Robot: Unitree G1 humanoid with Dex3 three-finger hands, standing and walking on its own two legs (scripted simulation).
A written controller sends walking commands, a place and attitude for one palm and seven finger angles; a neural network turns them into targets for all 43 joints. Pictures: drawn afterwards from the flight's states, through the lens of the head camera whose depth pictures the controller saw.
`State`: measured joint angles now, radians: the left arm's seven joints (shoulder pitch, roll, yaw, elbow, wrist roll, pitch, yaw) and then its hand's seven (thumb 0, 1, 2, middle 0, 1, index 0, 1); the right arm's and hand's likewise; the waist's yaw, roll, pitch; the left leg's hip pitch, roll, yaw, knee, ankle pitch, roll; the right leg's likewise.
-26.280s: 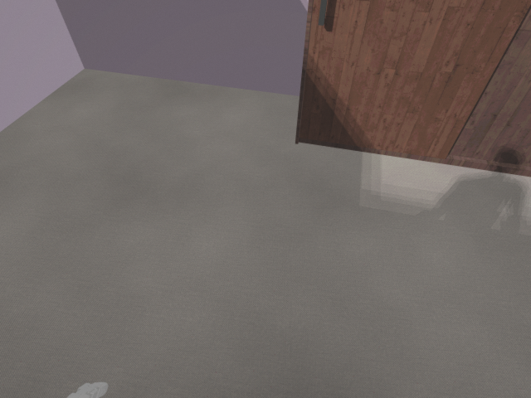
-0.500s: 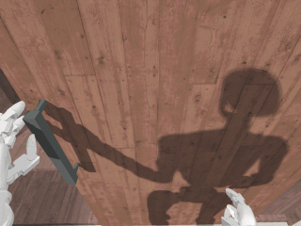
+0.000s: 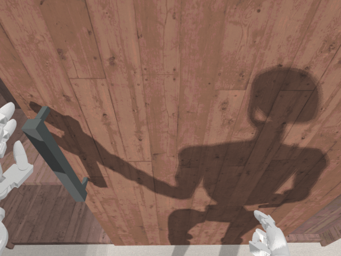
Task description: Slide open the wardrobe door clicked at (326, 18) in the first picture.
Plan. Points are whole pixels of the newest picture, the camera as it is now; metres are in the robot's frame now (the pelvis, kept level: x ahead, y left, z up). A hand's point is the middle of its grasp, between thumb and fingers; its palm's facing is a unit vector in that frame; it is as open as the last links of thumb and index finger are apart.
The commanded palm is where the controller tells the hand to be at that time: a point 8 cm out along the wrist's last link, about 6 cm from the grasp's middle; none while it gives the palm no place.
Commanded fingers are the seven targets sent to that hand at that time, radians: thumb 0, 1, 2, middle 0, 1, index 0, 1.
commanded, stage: step back with the hand held close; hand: left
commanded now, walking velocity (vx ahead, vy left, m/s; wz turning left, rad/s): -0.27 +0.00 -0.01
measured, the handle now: (65, 160) +0.28 +0.29 +0.09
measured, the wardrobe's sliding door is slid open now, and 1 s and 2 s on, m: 0.55 0.55 0.55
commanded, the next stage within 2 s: stop stepping back and stand still in 1.12 s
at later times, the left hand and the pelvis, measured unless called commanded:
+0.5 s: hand (2, 205) +0.14 +0.30 +0.16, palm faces +0.42 -0.77 -0.48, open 7.4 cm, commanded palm +0.08 +0.33 +0.18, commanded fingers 0.00 0.90 0.90 -0.20 -0.30 -0.20 -0.30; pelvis -0.06 +0.03 -0.01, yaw +0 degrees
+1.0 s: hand out of the picture +0.09 +0.30 +0.16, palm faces +0.39 -0.82 -0.42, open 7.4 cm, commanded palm +0.03 +0.34 +0.18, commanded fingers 0.00 0.90 0.90 -0.20 -0.30 -0.20 -0.30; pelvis -0.11 +0.04 -0.01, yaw -1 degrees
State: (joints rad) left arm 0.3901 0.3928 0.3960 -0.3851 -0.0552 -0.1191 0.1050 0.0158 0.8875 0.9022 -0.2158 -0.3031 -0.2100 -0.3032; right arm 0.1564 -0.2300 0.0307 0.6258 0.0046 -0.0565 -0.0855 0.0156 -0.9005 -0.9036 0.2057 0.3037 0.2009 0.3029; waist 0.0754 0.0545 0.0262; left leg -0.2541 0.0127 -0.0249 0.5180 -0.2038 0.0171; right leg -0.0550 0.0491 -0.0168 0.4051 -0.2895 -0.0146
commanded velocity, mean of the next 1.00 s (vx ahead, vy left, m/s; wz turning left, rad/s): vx -0.32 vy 0.00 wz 0.00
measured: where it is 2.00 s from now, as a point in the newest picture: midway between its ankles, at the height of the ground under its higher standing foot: outside the picture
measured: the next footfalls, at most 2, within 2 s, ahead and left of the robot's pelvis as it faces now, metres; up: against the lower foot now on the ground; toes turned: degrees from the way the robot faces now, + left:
right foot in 0.84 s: -0.11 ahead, -0.09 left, +0.00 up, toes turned +2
right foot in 1.20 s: -0.19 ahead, -0.08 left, +0.00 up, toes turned -3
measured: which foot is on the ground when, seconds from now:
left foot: down 0.00-1.00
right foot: down 0.00-0.68, up 0.70-0.82, down 0.84-1.00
